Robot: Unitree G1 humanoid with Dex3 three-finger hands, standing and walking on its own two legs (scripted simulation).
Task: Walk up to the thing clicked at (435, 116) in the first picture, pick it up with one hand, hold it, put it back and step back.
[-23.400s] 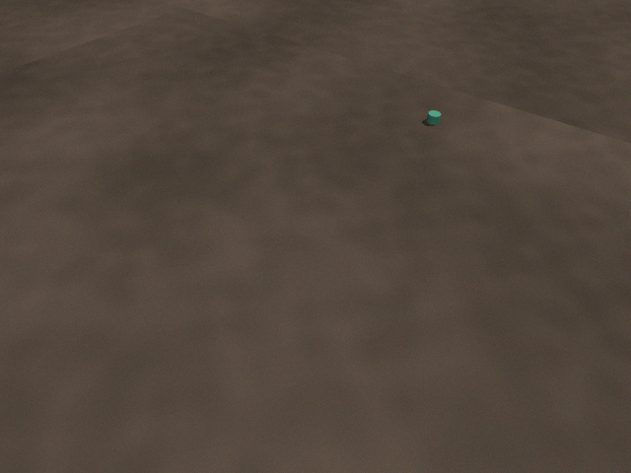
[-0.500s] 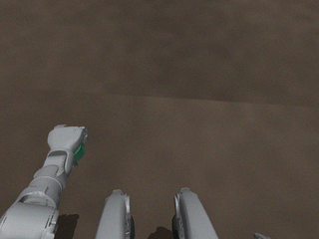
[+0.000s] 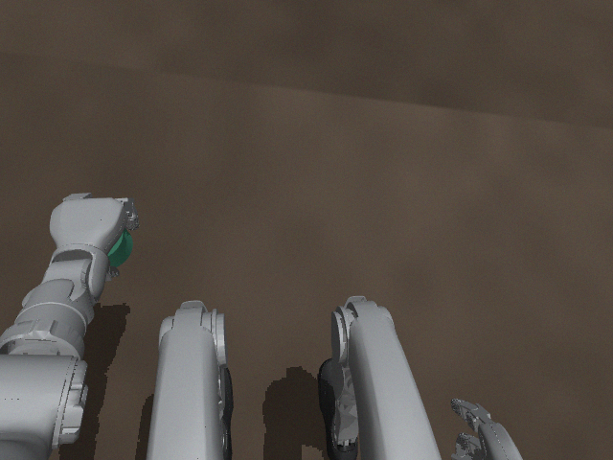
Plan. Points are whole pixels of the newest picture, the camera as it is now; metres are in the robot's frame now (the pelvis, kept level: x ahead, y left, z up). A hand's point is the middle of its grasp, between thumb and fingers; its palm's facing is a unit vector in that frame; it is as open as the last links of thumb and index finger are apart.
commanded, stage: crouch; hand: left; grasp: from above
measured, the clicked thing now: (101, 241) +0.41 +0.29 -0.19
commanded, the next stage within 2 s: lower in 0.78 s
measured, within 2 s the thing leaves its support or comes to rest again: neither
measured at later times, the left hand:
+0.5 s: hand (124, 250) +0.41 +0.27 -0.25, palm faces -0.46 -0.06 -0.89, open 9.2 cm
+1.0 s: hand (129, 253) +0.41 +0.28 -0.29, palm faces -0.46 -0.07 -0.88, open 9.2 cm
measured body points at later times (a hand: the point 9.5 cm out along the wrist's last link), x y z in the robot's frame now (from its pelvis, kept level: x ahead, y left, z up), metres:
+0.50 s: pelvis -0.01 -0.01 -0.07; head +0.22 +0.04 +0.31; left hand +0.43 +0.27 -0.20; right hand +0.06 -0.28 -0.20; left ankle +0.08 +0.12 -0.41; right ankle +0.08 -0.13 -0.41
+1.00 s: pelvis -0.01 -0.01 -0.11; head +0.22 +0.05 +0.27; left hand +0.43 +0.28 -0.24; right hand +0.06 -0.28 -0.23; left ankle +0.08 +0.12 -0.41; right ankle +0.08 -0.13 -0.41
